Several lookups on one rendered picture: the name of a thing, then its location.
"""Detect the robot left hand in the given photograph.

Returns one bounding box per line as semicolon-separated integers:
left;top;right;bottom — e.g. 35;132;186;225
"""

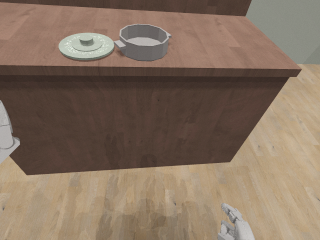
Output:
0;100;20;164

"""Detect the knob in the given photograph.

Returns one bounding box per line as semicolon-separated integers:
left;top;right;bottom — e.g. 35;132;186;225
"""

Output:
79;35;93;44

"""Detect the pot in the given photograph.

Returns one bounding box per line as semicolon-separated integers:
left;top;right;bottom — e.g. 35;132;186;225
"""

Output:
113;24;172;62

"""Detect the table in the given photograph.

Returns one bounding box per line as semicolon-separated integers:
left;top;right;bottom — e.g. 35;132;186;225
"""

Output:
0;0;302;176

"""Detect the lid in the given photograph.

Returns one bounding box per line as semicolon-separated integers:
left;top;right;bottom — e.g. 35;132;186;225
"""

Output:
58;32;115;60

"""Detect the robot right hand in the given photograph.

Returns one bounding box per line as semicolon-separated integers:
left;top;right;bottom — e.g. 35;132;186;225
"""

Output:
218;203;255;240

